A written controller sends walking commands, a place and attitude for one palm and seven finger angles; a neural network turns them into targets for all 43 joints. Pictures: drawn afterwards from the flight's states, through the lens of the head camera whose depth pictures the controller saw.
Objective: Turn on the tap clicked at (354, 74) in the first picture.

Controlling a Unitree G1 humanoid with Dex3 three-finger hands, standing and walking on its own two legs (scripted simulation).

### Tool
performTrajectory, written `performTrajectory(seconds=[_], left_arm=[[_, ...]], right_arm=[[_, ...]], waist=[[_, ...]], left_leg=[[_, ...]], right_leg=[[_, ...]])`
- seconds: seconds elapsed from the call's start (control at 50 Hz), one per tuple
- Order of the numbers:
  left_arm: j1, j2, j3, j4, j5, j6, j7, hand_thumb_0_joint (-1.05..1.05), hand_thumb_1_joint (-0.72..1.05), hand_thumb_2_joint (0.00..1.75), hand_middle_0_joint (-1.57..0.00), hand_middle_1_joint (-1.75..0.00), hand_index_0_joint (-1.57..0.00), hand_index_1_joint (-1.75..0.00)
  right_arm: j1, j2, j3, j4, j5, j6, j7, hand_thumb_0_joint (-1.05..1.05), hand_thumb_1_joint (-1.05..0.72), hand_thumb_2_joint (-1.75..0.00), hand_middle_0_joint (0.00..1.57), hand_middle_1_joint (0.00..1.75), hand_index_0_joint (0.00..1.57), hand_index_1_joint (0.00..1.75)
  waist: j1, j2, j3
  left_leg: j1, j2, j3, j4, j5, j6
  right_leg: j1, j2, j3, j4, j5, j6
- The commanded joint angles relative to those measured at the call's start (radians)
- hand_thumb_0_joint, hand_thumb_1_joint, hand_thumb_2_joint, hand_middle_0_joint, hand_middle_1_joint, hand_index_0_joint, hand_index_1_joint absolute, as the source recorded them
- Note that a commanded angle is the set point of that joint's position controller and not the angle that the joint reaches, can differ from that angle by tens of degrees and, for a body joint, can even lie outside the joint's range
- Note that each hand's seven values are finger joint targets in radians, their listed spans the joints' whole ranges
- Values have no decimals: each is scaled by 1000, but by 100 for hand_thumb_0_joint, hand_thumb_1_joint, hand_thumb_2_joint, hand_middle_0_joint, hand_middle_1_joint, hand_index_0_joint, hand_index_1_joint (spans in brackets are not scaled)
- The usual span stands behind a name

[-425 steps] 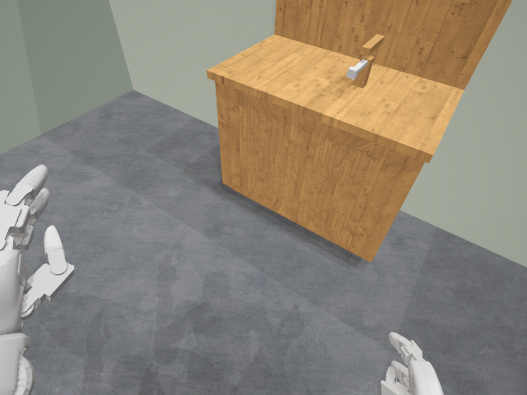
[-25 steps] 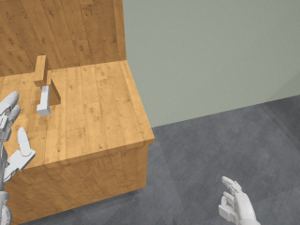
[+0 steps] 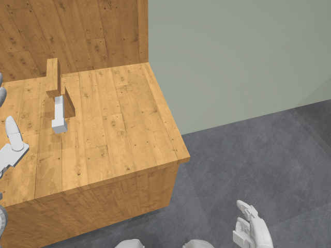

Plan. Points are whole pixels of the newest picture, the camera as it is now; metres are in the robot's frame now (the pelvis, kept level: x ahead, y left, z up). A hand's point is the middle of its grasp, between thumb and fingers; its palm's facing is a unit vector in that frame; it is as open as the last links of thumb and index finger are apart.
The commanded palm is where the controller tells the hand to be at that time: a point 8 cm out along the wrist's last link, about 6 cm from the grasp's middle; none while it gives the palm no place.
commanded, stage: come to a stop and stand still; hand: left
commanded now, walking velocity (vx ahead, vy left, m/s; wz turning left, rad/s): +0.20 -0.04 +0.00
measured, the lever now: (59, 125) +0.38 +0.30 +0.04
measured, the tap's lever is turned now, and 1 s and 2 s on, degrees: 0 0 0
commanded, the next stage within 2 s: look again from close up in 1.06 s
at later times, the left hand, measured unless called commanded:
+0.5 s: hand (39, 118) +0.29 +0.25 +0.19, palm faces +0.30 -0.89 -0.35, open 7.4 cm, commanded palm +0.22 +0.30 +0.20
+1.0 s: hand (27, 157) +0.23 +0.26 +0.16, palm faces +0.30 -0.90 -0.33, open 7.4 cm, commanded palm +0.17 +0.30 +0.20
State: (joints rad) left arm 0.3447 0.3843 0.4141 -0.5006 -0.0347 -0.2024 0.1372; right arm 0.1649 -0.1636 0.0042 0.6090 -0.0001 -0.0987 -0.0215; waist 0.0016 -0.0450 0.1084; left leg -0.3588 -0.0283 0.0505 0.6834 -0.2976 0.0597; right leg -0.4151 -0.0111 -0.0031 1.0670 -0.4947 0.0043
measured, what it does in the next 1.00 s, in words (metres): steps on the spot: right foot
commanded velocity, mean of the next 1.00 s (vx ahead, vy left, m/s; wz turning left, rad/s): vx -0.07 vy -0.04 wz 0.00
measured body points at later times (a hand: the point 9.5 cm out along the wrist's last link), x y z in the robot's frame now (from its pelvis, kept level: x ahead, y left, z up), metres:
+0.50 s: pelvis +0.05 +0.03 +0.02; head +0.09 +0.05 +0.47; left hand +0.26 +0.29 +0.21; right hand +0.25 -0.21 -0.03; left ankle +0.04 +0.09 -0.72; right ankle +0.04 -0.06 -0.72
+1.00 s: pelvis +0.00 +0.02 +0.02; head +0.01 +0.05 +0.47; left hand +0.21 +0.30 +0.18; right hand +0.15 -0.21 -0.05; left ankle +0.04 +0.09 -0.72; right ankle +0.04 -0.06 -0.72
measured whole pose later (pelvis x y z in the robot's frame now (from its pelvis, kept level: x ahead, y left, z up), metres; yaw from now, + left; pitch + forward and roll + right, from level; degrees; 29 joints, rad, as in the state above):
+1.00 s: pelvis +0.00 +0.02 +0.02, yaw -1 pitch -1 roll -2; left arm 0.42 0.38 0.29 -0.43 -0.04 -0.19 0.09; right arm 0.27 -0.20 0.03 0.58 0.01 -0.12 -0.04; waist 0.01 -0.04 0.02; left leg -0.30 -0.03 0.03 0.54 -0.24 0.06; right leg -0.24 0.06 -0.09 0.45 -0.20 -0.05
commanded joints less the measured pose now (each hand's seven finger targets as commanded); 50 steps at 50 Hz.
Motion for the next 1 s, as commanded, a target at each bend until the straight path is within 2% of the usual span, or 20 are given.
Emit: performTrajectory(seconds=[0.0,0.06,0.1,0.14,0.2,0.26,0.32,0.36,0.42,0.48,0.58,0.6,0.62,0.64,0.68,0.76,0.84,0.88,0.9,0.98], left_arm=[[32,171,99,-310,4,-85,6,0,90,90,-20,-30,-20,-30],[142,160,108,-210,-1,-48,1,0,90,90,-20,-30,-20,-30],[149,176,128,-136,-8,-33,-3,0,90,90,-20,-30,-20,-30],[114,142,107,-81,-27,-3,-9,0,90,90,-20,-30,-20,-30],[76,122,69,-62,-31,15,-6,0,90,90,-20,-30,-20,-30],[17,121,30,-146,-17,18,1,0,90,90,-20,-30,-20,-30],[-36,129,-5,-313,-12,15,7,0,90,90,-20,-30,-20,-30],[-13,139,1,-374,-5,16,12,0,90,90,-20,-30,-20,-30],[83,169,54,-389,-14,7,16,0,90,90,-20,-30,-20,-30],[197,174,112,-306,-34,11,19,0,90,90,-20,-30,-20,-30],[221,102,63,-197,-53,38,11,0,90,90,-20,-30,-20,-30],[-1024,998,621,-485,144,-120,-10,0,90,90,-20,-30,-20,-30],[-376,327,251,269,10,-60,-66,0,90,90,-20,-30,-20,-30],[-140,292,202,152,-5,-57,-66,0,90,90,-20,-30,-20,-30],[-52,63,-19,126,-46,-42,-82,0,90,90,-20,-30,-20,-30],[6,61,-94,-107,-29,-41,-59,0,90,90,-20,-30,-20,-30],[-57,204,57,-169,-17,-59,-19,0,90,90,-20,-30,-20,-30],[-118,313,159,-201,-14,-67,0,0,90,90,-20,-30,-20,-30],[-127,242,106,-182,-19,-67,-2,0,90,90,-20,-30,-20,-30],[-151,229,94,-222,-14,-98,1,0,90,90,-20,-30,-20,-30]], right_arm=[[-90,-155,-33,-157,3,-100,-2,0,-90,-90,20,30,20,30],[-69,-150,-18,-161,4,-78,-3,0,-90,-90,20,30,20,30],[-43,-149,-22,-156,-3,-49,-13,0,-90,-90,20,30,20,30],[-24,-152,-33,-145,10,-43,-18,0,-90,-90,20,30,20,30],[-61,-155,-19,-133,14,-31,-28,0,-90,-90,20,30,20,30],[-81,-162,-17,-161,15,-34,-50,0,-90,-90,20,30,20,30],[-83,-148,-17,-186,3,-44,-54,0,-90,-90,20,30,20,30],[-82,-143,-26,-196,-6,-48,-45,0,-90,-90,20,30,20,30],[-72,-143,-33,-207,-5,-50,-46,0,-90,-90,20,30,20,30],[-56,-143,-36,-209,1,-30,-53,0,-90,-90,20,30,20,30],[-66,-155,-36,-212,16,-3,-67,0,-90,-90,20,30,20,30],[158,-276,-55,-182,-36,-87,-38,0,-90,-90,20,30,20,30],[13,-91,-7,-157,17,-85,-39,0,-90,-90,20,30,20,30],[32,-156,-55,-194,6,-88,-37,0,-90,-90,20,30,20,30],[4,-167,-56,-188,37,-94,-6,0,-90,-90,20,30,20,30],[-22,-170,-40,-219,32,-93,32,0,-90,-90,20,30,20,30],[-50,-167,-29,-222,17,-93,-1,0,-90,-90,20,30,20,30],[-65,-167,-28,-208,13,-84,-23,0,-90,-90,20,30,20,30],[-57,-145,-22,-208,13,-80,-30,0,-90,-90,20,30,20,30],[-49,-156,-21,-191,7,-93,-30,0,-90,-90,20,30,20,30]], waist=[[-1,270,-238],[9,119,-256],[-10,-65,-282],[-25,-186,-243],[-32,-64,-214],[-1,74,-261],[12,216,-274],[20,246,-272],[23,265,-278],[16,211,-309],[2,99,-330],[-18,31,-36],[19,33,-310],[58,39,-254],[38,175,-355],[49,14,-287],[32,-135,-178],[22,-58,-120],[10,-2,-111],[12,210,-139]], left_leg=[[103,207,-251,-368,34,99],[4,178,-197,-288,29,28],[-73,113,-106,-151,19,-23],[-4,56,-70,-68,-41,-52],[125,79,-81,-158,145,-57],[218,148,-143,-268,588,-53],[384,185,-177,-269,1004,-106],[373,203,-173,-257,997,-121],[297,195,-166,-258,899,-136],[245,177,-159,-242,813,-144],[212,153,-140,-271,558,-107],[33,118,-87,-193,443,-34],[174,100,-124,-255,489,-17],[202,116,-127,-241,482,-44],[261,122,-115,-259,463,-38],[120,137,-145,-289,222,-10],[111,62,-129,-236,-25,-26],[128,52,-128,-189,-62,-28],[129,48,-125,-174,-75,-27],[101,77,-173,-260,-128,-15]], right_leg=[[114,11,-65,-355,45,-16],[357,27,-60,-685,272,-20],[434,-94,120,-743,329,-80],[277,-210,277,-802,271,-153],[221,-159,148,-751,501,-120],[321,-45,27,-641,709,-37],[222,-4,-16,-592,539,-38],[226,1,-19,-643,399,-58],[291,-5,-21,-675,434,-77],[363,-23,1,-697,590,-81],[380,-49,39,-715,676,-57],[122,-24,34,-742,520,95],[202,-92,32,-698,484,-41],[237,-59,138,-729,613,-21],[289,-71,112,-631,583,-18],[319,-76,96,-669,388,23],[146,-121,170,-837,16,-42],[32,-150,203,-880,-108,-69],[15,-160,199,-873,-120,-76],[92,-103,161,-801,-45,-64]])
